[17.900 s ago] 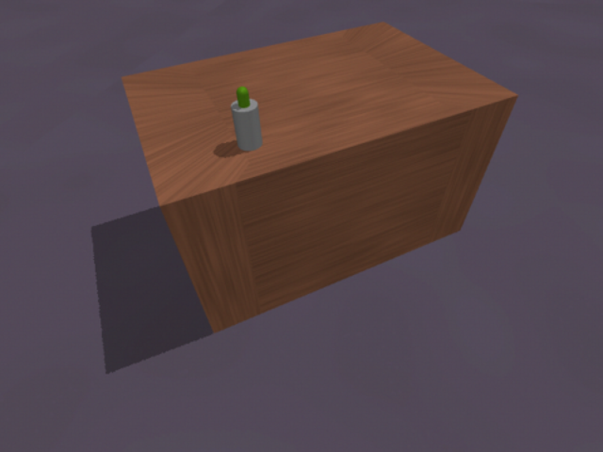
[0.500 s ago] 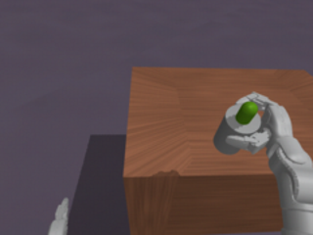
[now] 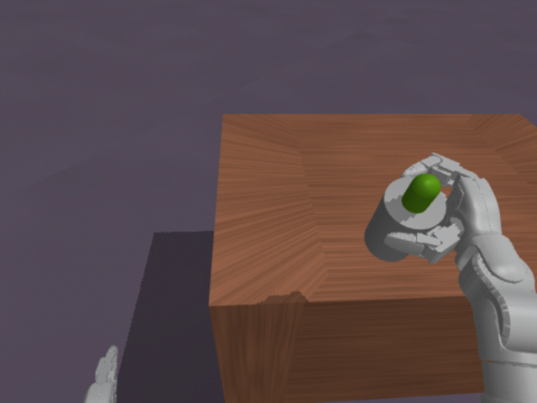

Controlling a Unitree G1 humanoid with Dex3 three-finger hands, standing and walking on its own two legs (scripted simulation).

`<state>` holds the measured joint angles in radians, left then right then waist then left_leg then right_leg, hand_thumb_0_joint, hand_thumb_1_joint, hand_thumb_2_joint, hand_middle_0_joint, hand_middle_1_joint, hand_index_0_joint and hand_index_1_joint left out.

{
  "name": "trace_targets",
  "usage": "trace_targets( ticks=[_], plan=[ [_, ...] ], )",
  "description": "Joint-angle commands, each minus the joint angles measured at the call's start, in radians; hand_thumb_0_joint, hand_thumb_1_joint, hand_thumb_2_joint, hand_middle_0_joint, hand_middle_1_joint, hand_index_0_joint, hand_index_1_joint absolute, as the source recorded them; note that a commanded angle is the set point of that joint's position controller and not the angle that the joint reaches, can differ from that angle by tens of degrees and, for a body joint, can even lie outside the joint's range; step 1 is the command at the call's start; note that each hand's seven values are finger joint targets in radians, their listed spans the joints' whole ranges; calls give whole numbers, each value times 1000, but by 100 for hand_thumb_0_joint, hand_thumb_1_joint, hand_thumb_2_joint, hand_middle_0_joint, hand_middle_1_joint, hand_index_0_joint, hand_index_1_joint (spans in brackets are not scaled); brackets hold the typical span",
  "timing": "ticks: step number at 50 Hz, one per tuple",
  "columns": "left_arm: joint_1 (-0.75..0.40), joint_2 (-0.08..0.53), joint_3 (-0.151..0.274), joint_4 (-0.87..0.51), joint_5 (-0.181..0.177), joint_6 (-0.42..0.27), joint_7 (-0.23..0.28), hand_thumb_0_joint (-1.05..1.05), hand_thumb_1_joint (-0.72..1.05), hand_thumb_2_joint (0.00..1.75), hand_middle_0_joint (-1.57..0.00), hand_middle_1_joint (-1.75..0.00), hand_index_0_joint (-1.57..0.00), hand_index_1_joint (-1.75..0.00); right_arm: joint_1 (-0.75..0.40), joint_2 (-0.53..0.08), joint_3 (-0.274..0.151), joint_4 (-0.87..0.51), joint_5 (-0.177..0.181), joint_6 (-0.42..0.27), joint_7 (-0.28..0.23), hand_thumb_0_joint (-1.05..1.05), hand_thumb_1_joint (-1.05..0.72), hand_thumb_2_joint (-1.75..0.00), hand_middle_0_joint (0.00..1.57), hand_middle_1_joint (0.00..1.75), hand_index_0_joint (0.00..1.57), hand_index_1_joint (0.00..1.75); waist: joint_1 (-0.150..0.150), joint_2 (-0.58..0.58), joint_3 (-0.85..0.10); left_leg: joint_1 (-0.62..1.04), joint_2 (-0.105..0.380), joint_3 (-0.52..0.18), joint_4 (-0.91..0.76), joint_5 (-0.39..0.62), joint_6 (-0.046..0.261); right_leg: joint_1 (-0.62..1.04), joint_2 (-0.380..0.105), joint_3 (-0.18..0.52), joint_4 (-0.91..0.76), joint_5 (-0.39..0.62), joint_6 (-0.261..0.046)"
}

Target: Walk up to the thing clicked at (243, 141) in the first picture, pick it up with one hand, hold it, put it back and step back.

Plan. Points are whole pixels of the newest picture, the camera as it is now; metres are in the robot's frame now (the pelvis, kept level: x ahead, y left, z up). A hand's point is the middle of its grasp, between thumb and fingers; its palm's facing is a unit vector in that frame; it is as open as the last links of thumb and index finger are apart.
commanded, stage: hold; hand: right
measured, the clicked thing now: (405, 215) +0.32 -0.15 +0.18
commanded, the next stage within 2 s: crouch in 0.34 s
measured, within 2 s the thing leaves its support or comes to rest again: neither
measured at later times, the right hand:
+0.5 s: hand (410, 210) +0.32 -0.15 +0.19, palm faces +0.03 +1.00 -0.04, open 10.4 cm
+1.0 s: hand (373, 212) +0.40 -0.15 +0.10, palm faces +0.05 +1.00 +0.01, open 10.4 cm
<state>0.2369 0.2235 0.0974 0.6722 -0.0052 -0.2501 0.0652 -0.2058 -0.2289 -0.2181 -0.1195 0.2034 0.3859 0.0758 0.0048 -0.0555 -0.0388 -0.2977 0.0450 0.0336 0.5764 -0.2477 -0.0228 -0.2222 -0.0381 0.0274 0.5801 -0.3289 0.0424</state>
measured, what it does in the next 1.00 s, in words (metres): stands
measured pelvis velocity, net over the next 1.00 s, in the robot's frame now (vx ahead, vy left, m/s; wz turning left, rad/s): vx -0.01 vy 0.00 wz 0.02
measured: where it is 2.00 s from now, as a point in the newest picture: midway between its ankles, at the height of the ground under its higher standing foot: outside the picture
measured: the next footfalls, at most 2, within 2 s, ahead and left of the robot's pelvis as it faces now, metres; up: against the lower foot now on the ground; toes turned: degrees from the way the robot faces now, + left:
none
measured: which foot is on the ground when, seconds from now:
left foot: down 0.00-1.00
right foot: down 0.00-1.00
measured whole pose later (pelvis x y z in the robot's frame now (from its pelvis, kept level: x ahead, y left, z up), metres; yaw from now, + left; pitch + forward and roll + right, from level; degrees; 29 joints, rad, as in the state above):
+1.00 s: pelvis -0.01 +0.00 -0.01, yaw +1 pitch +3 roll +0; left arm 0.20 0.22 0.06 0.65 0.01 -0.28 0.07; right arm -0.50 -0.25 -0.23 0.51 0.15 0.09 0.04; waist 0.08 0.01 -0.01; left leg -0.45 0.04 0.01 0.63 -0.23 -0.02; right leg -0.37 -0.04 0.01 0.65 -0.33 0.04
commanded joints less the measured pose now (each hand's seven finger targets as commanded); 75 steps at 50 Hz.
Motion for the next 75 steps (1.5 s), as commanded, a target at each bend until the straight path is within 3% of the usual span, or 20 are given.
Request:
trace_targets(
  ticks=[1, 8, 16, 18, 19, 22, 25, 29, 35, 39, 46, 47, 49, 56, 58, 60, 66, 70, 73, 75],
  plan=[
    [-155, 114, 34, -138, -4, -53, 8, 0, -56, 6, -5, -4, -4, -5, -488, -130, -29, -268, 19, -67, 11, 0, 3, -132, 124, 145, 131, 145, 9, -4, -221, 74, -35, 44, -76, 196, 4, 53, 31, -27, -83, 240, -32],
    [-104, 124, 39, -160, -5, -50, 12, 0, -56, 5, -4, -4, -4, -5, -422, -208, -134, -195, 28, -65, 0, 0, 0, -130, 126, 144, 132, 144, -10, 98, -206, 105, -30, 45, -92, 162, -10, 23, 41, -36, -89, 182, -44],
    [-131, 113, 39, -188, -7, -56, 3, 0, -56, 6, -4, -4, -4, -5, -460, -159, -57, -333, 23, -98, 6, 0, 2, -132, 126, 146, 133, 146, -8, 8, -225, 94, -30, 40, -82, 174, 2, 45, 41, -34, -92, 198, -36],
    [-184, 66, -9, -183, -8, -58, 4, 0, -56, 6, -4, -4, -4, -5, -516, -140, -24, -352, 19, -102, 6, 0, 4, -131, 125, 145, 131, 145, 0, 2, -199, 72, -27, 33, -95, 110, 3, 32, 43, -35, -99, 134, -42],
    [-200, 128, 41, -179, -5, -66, 14, 0, -57, 6, -4, -4, -4, -5, -457, -126, -16, -262, 15, -88, 4, 0, 4, -130, 124, 144, 131, 144, 14, 27, -189, 65, -31, 37, -100, 98, 1, 30, 39, -30, -107, 120, -43],
    [-204, 148, 43, -170, -2, -70, 18, 0, -53, 5, -4, -4, -5, -3, -480, -152, -35, -266, 13, -70, -2, 0, 9, -133, 122, 145, 129, 145, 4, 7, -224, 79, -34, 46, -92, 110, 2, 40, 37, -24, -105, 135, -35],
    [-106, 68, -8, -94, -3, -54, 9, 0, -55, 5, -4, -4, -4, -4, -478, -130, -31, -267, 14, -64, -7, 0, -4, -127, 125, 141, 130, 141, 1, 2, -201, 82, -35, 47, -87, 135, 6, 29, 36, -28, -101, 166, -32],
    [-106, 117, 25, -163, -1, -59, 6, 0, -54, 4, -4, -4, -5, -3, -422, -168, -96, -78, 15, -61, -8, 0, -6, -128, 127, 142, 132, 142, 18, 120, -159, 72, -37, 46, -105, 102, -13, -13, 40, -36, -105, 111, -45],
    [-128, 163, 70, -150, -2, -92, 5, 0, -55, 5, -4, -4, -4, -4, -614, -156, -58, 27, -1, -147, -9, 0, -4, -130, 127, 144, 132, 144, 59, 83, -166, -4, -35, 29, -88, 79, -7, -13, 34, -31, -95, 74, -50],
    [-186, 108, 16, -189, -1, -124, 12, 0, -57, 7, -5, -4, -4, -5, -709, -155, -28, 80, -9, -255, -10, 0, -3, -131, 126, 144, 132, 144, 47, 100, -280, 38, -20, 6, -66, 109, -14, -9, 39, -35, -53, 101, -56],
    [-135, 86, -18, -164, 9, -90, 20, 0, -56, 6, -4, -4, -4, -4, -788, -278, -111, 336, -34, -397, -35, 0, 1, -129, 125, 143, 131, 143, 36, 30, -360, 63, -13, -15, -26, 169, -7, -84, 47, -48, -16, 148, -46],
    [-114, 59, -42, -163, 10, -85, 14, 0, -55, 6, -4, -4, -4, -4, -790, -232, -73, 348, -36, -419, -33, 0, -1, -129, 125, 142, 131, 142, 45, 17, -341, 47, -20, -7, -25, 165, -4, -83, 43, -47, -18, 143, -43],
    [-86, 89, -22, -199, 12, -69, 14, 0, -55, 6, -4, -4, -4, -4, -870, -321, -131, 294, -43, -472, -47, 0, -1, -134, 128, 147, 134, 147, 41, -28, -396, 71, -20, -14, -15, 199, 5, -69, 43, -47, -10, 177, -38],
    [-49, 117, 11, -253, 11, -40, 14, 0, -56, 6, -5, -4, -4, -5, -876, -232, -78, 574, -51, -564, -24, 0, 2, -138, 129, 151, 136, 151, 112, 23, -342, -45, -45, 1, 9, 198, 11, -96, 20, -34, 8, 194, -40],
    [-76, 109, -7, -300, 11, -29, 11, 0, -56, 6, -5, -4, -4, -5, -938, -274, -87, 550, -62, -589, -17, 0, 1, -136, 127, 148, 134, 148, 94, 8, -396, -20, -38, -6, 22, 230, 13, -96, 25, -38, 21, 225, -39],
    [-62, 162, 44, -315, 10, -23, 19, 0, -57, 6, -5, -4, -4, -5, -916, -240, -67, 657, -63, -595, -5, 0, 5, -133, 123, 145, 130, 145, 123, 44, -380, -59, -44, 4, 29, 217, 11, -92, 18, -29, 26, 229, -38],
    [-7, 122, -2, -333, 8, -4, 13, 0, -56, 6, -5, -4, -4, -4, -951, -241, -78, 765, -63, -646, 13, 0, 6, -129, 121, 142, 128, 142, 111, 64, -433, -47, -39, -5, 50, 237, 9, -141, 30, -35, 55, 219, -44],
    [-42, 91, -25, -344, 13, 13, 4, 0, -56, 6, -4, -4, -4, -4, -1091, -355, -138, 643, -78, -704, -7, 0, 4, -129, 123, 142, 129, 142, 81, -51, -490, -71, -42, -10, 71, 231, 22, -133, 26, -35, 72, 265, -29],
    [8, 89, -22, -333, 17, 22, -5, 0, -55, 5, -4, -4, -4, -4, -996, -281, -113, 802, -82, -709, -9, 0, 4, -130, 124, 143, 130, 143, 103, -24, -445, -87, -45, -12, 79, 226, 23, -188, 28, -37, 85, 247, -30],
    [-39, 95, -31, -417, 17, 24, -4, 0, -55, 5, -4, -3, -4, -3, -1059, -347, -139, 723, -93, -734, -16, 0, 4, -130, 124, 143, 130, 143, 107, -66, -526, -60, -44, -19, 87, 248, 23, -156, 28, -42, 97, 271, -30]
  ],
)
